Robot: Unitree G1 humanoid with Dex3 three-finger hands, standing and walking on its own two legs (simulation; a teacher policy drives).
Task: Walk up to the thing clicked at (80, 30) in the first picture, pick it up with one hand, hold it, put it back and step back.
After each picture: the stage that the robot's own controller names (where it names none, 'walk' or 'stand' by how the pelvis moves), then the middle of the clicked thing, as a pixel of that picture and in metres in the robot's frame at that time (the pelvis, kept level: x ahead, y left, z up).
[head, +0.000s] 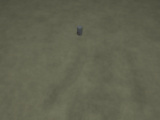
stand; (79, 30) +1.64 -0.02 -0.72
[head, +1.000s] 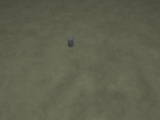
walk; (70, 42) +1.51 +0.18 -0.71
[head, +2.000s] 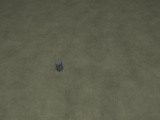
walk; (59, 65) +1.04 +0.27 -0.72
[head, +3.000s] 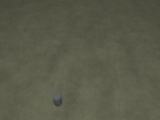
walk; (57, 99) +0.66 +0.22 -0.71
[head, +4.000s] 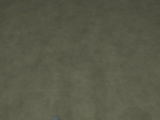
walk; out of the picture +0.43 +0.19 -0.68
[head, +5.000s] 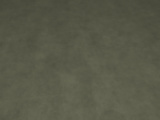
stand; out of the picture +0.41 +0.16 -0.69
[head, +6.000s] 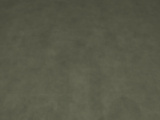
stand; out of the picture +0.37 +0.15 -0.71
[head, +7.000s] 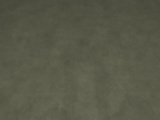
walk; out of the picture +0.38 +0.15 -0.72
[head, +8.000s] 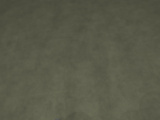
stand; out of the picture +0.39 +0.24 -0.69
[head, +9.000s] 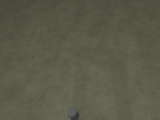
walk; (73, 114) +0.46 +0.20 -0.67
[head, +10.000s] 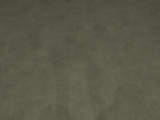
walk; out of the picture +0.34 +0.19 -0.70
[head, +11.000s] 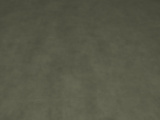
walk; out of the picture +0.40 +0.12 -0.70
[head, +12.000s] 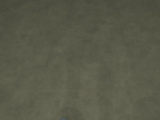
stand; out of the picture +0.40 +0.19 -0.71
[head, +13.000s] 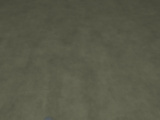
walk; out of the picture +0.44 +0.22 -0.67
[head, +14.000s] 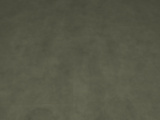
stand; out of the picture +0.32 +0.11 -0.72
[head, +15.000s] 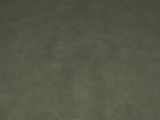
stand; out of the picture +0.32 +0.12 -0.73
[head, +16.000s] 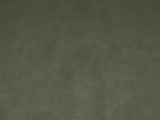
stand; out of the picture +0.32 +0.13 -0.73
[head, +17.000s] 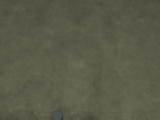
go down; (57, 117) +0.35 +0.12 -0.63
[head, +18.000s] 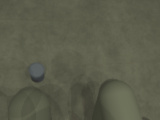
go down; (37, 73) +0.42 +0.14 -0.31
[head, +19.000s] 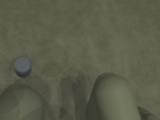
close in; (23, 67) +0.42 +0.15 -0.28
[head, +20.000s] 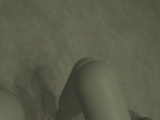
close; out of the picture +0.42 +0.19 -0.24
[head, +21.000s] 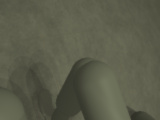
close; out of the picture +0.41 +0.19 -0.24
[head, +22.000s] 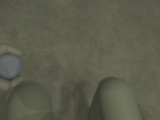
lift; (8, 70) +0.36 +0.22 -0.11
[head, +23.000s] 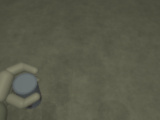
lift; (28, 92) +0.32 +0.17 +0.04
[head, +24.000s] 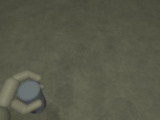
hold; (33, 98) +0.31 +0.17 +0.01
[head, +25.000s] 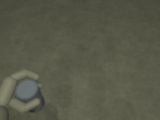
hold; (31, 97) +0.31 +0.17 +0.01
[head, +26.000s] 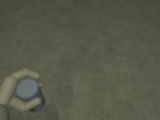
crouch; (32, 96) +0.31 +0.17 +0.01
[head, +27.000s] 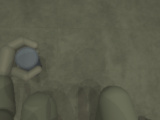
crouch; (30, 63) +0.41 +0.15 -0.09
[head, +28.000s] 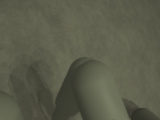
lower; out of the picture +0.42 +0.23 -0.24
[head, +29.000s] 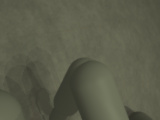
lower; out of the picture +0.43 +0.22 -0.24
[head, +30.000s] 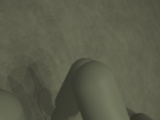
lower; out of the picture +0.42 +0.22 -0.24
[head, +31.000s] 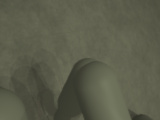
lower; out of the picture +0.42 +0.21 -0.24
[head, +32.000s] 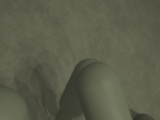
loosen; out of the picture +0.41 +0.21 -0.23
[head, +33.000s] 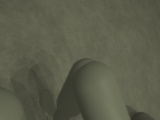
withdraw; out of the picture +0.41 +0.21 -0.24
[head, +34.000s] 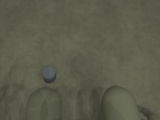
walk; (49, 74) +0.42 +0.14 -0.36
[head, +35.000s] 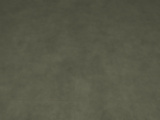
stand; out of the picture +0.33 +0.11 -0.66
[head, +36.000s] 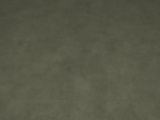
stand; out of the picture +0.34 +0.13 -0.67
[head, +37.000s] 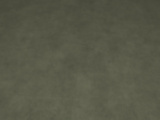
stand; out of the picture +0.34 +0.12 -0.67
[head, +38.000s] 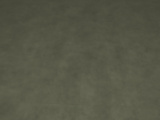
stand; out of the picture +0.36 +0.11 -0.72
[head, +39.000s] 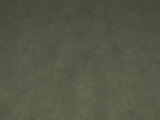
stand; out of the picture +0.34 +0.13 -0.73
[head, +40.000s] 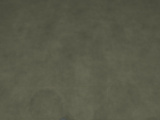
walk; out of the picture +0.35 +0.13 -0.71
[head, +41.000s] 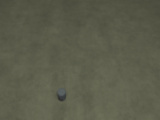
walk; (61, 94) +0.60 +0.10 -0.70
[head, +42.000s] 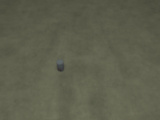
stand; (60, 65) +0.97 +0.21 -0.70
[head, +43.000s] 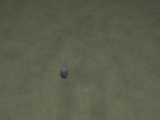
stand; (64, 72) +0.94 +0.14 -0.71
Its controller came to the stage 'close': yes
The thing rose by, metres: 0.71
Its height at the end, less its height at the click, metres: +0.00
